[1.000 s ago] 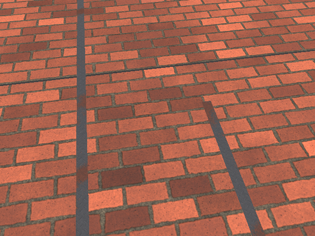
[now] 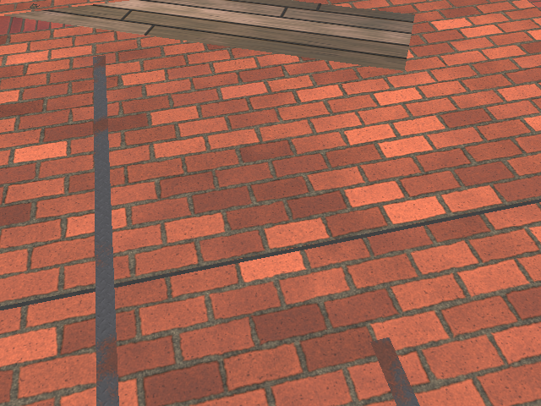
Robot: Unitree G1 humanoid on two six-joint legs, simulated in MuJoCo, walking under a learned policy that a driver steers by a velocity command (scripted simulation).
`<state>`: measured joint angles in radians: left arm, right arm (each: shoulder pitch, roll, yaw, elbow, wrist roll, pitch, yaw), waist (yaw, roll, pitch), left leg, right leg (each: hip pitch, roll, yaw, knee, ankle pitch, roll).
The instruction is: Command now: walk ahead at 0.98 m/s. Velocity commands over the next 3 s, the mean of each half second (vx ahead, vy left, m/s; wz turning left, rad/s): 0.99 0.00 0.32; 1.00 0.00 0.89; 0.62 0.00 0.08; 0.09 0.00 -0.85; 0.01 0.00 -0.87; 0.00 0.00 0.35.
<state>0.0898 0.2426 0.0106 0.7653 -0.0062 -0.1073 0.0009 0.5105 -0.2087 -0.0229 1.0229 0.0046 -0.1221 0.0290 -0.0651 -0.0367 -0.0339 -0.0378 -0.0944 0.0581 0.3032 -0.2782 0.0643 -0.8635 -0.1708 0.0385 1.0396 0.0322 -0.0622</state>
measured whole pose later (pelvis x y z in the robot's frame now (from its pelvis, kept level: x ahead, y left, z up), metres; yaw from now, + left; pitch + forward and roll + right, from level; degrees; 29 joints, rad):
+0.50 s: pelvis +0.45 -0.05 +0.00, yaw +11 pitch -2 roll -4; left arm 0.43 0.25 0.06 0.96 0.02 -0.12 -0.02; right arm 0.18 -0.28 -0.06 0.78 0.05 -0.04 0.01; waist 0.07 0.04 0.01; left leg -0.81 0.15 -0.07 1.17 -0.03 0.09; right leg 0.02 0.06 -0.23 0.31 -0.30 -0.04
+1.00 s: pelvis +0.87 +0.11 +0.00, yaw +38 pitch +1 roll -2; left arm -0.04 0.23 0.02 0.56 0.01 -0.14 0.01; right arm 0.47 -0.18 -0.04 0.78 0.03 -0.07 0.00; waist -0.09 -0.03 0.02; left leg -0.11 -0.17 -0.19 0.45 -0.32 0.15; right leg -0.71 -0.09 0.17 0.78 -0.04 0.05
